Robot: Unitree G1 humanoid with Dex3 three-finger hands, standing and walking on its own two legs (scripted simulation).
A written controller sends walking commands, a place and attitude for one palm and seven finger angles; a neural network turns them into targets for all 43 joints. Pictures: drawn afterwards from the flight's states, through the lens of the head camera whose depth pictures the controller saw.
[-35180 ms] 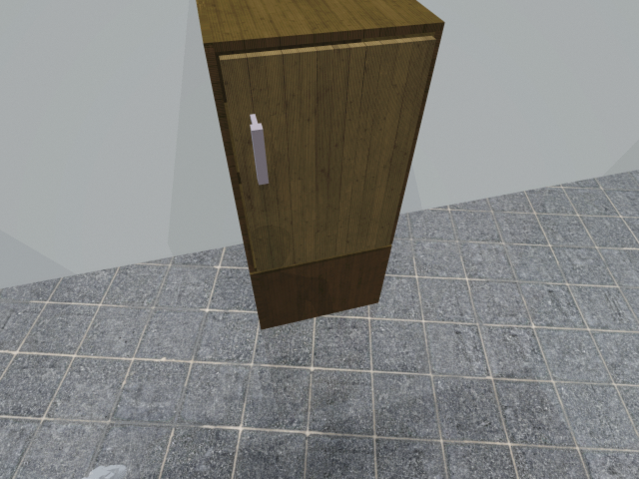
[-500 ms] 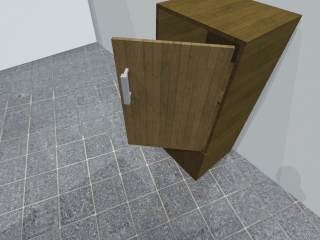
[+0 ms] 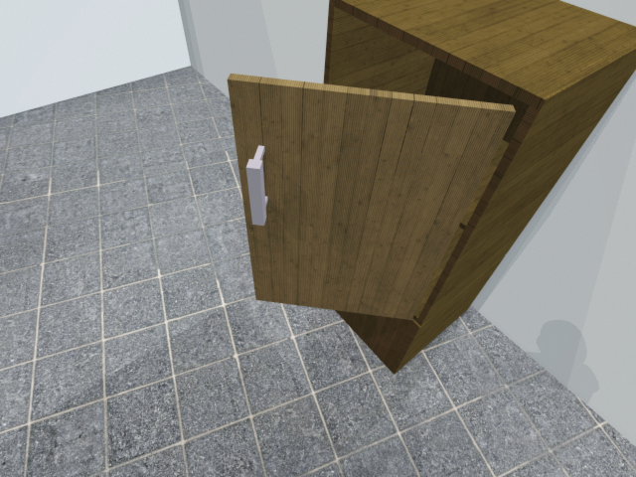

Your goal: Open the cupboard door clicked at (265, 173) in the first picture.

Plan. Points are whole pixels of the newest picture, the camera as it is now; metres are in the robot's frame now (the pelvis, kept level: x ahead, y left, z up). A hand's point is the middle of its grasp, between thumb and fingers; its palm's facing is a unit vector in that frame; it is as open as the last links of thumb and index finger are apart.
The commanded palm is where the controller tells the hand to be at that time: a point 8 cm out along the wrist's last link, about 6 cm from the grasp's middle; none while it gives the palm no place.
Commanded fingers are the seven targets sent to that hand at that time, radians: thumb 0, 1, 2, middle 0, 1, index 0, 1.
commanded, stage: come to a stop and stand still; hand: left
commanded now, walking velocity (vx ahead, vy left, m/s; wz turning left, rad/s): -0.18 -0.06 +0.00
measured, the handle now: (259, 186) +0.54 +0.14 +0.03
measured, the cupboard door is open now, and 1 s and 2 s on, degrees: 44 44 44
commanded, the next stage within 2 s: look again from close up in 1.84 s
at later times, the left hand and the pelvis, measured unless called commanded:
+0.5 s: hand out of the picture +0.08 +0.21 -0.18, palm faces +0.01 -0.98 -0.19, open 7.4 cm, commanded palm none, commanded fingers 0.00 0.90 0.90 -0.20 -0.30 -0.20 -0.30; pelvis +0.02 +0.03 +0.00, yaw -2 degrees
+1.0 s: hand out of the picture +0.01 +0.20 -0.15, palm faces -0.04 -0.97 -0.24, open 7.4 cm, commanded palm none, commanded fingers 0.00 0.90 0.90 -0.20 -0.30 -0.20 -0.30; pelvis +0.00 +0.02 +0.01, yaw -3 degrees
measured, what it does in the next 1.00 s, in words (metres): steps on the spot: left foot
